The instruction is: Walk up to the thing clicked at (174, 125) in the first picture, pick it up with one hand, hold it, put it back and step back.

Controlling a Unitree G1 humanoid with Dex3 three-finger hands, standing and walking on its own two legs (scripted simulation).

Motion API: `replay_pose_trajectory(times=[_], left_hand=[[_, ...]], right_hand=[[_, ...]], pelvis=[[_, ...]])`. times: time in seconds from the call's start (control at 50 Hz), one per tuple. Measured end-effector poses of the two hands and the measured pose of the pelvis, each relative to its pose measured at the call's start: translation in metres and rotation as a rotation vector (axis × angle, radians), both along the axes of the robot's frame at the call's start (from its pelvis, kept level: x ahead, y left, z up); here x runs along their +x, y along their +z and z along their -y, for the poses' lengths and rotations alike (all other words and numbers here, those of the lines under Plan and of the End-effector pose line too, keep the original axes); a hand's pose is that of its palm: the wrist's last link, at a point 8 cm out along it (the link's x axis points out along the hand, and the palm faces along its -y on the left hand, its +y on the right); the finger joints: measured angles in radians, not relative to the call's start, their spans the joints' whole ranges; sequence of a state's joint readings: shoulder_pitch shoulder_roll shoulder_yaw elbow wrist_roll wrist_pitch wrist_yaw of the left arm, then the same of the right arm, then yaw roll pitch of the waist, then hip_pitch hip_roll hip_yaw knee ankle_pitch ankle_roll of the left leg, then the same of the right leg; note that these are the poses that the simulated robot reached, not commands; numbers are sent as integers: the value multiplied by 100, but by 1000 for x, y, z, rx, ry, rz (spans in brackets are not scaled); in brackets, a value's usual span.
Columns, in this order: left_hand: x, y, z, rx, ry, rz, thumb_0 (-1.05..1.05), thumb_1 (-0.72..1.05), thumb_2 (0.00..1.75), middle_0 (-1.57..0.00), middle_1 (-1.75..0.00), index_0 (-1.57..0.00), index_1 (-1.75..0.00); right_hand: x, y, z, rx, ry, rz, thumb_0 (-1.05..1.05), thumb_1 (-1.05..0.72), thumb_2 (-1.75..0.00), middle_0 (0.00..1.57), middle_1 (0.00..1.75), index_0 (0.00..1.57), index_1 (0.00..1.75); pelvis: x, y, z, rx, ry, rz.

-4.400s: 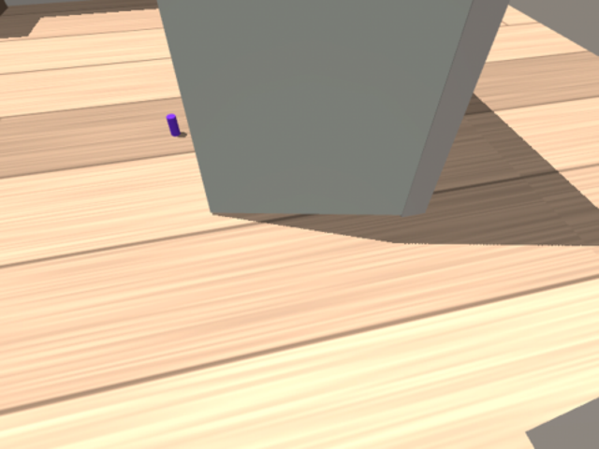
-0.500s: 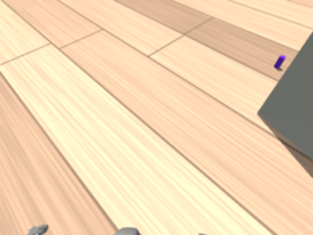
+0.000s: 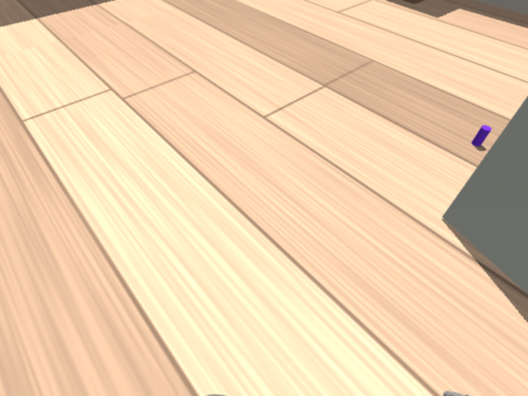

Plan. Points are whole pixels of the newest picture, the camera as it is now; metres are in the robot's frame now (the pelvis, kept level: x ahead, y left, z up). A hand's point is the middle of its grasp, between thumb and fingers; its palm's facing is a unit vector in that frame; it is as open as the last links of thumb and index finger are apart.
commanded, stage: walk up
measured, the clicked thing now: (481, 136) +1.61 -1.23 -0.70
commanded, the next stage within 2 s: stand in 0.76 s
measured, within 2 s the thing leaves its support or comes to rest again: neither
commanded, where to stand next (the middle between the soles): +0.08 -0.02 m, yaw -1 degrees
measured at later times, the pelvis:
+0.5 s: pelvis +0.02 -0.02 +0.02, yaw +2 degrees
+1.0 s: pelvis +0.03 -0.01 +0.02, yaw +1 degrees
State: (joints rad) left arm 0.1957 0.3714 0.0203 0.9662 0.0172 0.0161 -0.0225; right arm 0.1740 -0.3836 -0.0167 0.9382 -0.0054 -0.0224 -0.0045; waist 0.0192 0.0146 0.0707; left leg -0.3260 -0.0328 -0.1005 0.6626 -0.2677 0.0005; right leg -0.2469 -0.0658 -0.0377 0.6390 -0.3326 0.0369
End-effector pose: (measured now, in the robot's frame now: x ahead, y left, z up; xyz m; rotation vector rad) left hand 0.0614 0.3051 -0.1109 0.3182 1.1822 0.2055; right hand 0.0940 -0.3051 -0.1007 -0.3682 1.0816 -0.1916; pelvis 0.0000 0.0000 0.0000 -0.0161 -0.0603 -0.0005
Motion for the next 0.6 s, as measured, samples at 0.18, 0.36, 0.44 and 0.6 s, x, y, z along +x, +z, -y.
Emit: replay_pose_trajectory(times=[0.18, 0.36, 0.44, 0.6], left_hand=[[8, 7, 0, -5, 31, 5, 1, 90, 89, -21, -30, -20, -30], [19, 9, 13, -20, 50, -5, 1, 90, 89, -20, -30, -20, -30], [25, 10, 17, -25, 53, -1, 1, 90, 89, -21, -30, -20, -30], [32, 11, 21, -30, 63, 3, 1, 90, 89, -21, -30, -20, -30]], right_hand=[[-10, 0, -7, 30, 20, -95, 1, -90, -90, 21, 30, 20, 30], [3, 4, 4, 16, 7, -106, 1, -90, -90, 20, 30, 20, 30], [14, 7, 8, 10, 6, -90, 1, -90, -90, 20, 30, 20, 30], [27, 11, 10, 9, 11, -81, 0, -90, -90, 20, 30, 20, 30]], pelvis=[[5, 10, 7, 1, 17, -17], [15, 16, 13, 1, 30, -19], [17, 17, 15, 1, 34, -19], [21, 19, 18, 0, 42, -22]])
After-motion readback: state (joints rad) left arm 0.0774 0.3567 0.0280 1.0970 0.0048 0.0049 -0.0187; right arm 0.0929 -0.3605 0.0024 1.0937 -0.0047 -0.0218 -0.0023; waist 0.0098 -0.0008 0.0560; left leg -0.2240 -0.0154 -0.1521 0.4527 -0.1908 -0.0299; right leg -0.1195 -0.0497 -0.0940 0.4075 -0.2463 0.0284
